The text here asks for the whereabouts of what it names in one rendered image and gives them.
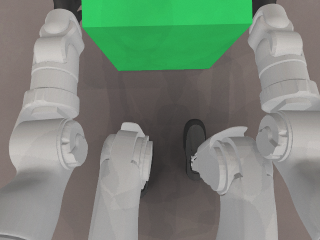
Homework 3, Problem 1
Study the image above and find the right robot upper arm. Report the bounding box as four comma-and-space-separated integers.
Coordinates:
256, 110, 320, 240

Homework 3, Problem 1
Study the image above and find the robot right forearm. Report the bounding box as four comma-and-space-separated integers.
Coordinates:
247, 3, 320, 113

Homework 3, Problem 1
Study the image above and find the robot right hand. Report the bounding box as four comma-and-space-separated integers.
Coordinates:
252, 0, 277, 18

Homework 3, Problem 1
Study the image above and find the robot left foot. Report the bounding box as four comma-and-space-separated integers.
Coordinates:
140, 140, 154, 198

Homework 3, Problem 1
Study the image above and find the right robot thigh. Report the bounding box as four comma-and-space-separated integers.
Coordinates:
205, 136, 278, 240

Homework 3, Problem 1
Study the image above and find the robot left hand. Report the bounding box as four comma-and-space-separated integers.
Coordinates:
53, 0, 82, 24

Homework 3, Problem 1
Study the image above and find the carton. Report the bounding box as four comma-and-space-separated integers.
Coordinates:
81, 0, 253, 71

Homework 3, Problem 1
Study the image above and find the robot left forearm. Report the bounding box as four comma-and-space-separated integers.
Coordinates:
9, 8, 85, 165

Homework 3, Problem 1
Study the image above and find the left robot upper arm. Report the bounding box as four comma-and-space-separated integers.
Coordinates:
0, 118, 88, 240

